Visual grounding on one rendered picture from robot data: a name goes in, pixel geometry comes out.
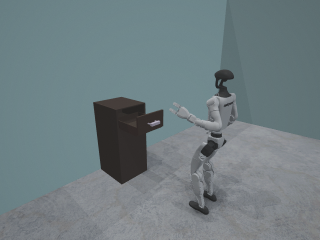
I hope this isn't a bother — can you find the robot right upper arm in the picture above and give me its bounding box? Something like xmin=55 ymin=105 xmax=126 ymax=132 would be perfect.
xmin=229 ymin=93 xmax=238 ymax=121

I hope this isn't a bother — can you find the robot left hand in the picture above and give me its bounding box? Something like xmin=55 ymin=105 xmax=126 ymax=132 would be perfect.
xmin=169 ymin=102 xmax=190 ymax=119

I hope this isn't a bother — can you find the robot left forearm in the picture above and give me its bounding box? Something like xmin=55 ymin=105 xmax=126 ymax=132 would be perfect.
xmin=187 ymin=114 xmax=220 ymax=131

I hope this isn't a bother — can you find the humanoid robot torso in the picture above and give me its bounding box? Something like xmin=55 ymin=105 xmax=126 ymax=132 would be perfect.
xmin=207 ymin=93 xmax=233 ymax=150

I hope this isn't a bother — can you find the cabinet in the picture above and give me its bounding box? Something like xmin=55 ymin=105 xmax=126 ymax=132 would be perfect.
xmin=93 ymin=97 xmax=147 ymax=184

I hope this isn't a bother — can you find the robot left upper arm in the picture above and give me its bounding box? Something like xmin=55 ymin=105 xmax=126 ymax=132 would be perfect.
xmin=206 ymin=96 xmax=223 ymax=132

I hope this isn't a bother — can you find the robot right shin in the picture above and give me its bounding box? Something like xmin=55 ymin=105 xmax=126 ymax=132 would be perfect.
xmin=202 ymin=163 xmax=214 ymax=196

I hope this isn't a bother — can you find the robot right forearm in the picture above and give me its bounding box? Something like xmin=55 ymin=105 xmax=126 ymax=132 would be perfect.
xmin=227 ymin=120 xmax=235 ymax=127

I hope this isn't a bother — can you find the handle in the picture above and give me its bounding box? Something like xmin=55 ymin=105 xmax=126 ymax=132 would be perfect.
xmin=147 ymin=120 xmax=161 ymax=127

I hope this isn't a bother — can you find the drawer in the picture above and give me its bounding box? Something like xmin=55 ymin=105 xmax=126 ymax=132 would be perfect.
xmin=118 ymin=109 xmax=164 ymax=137

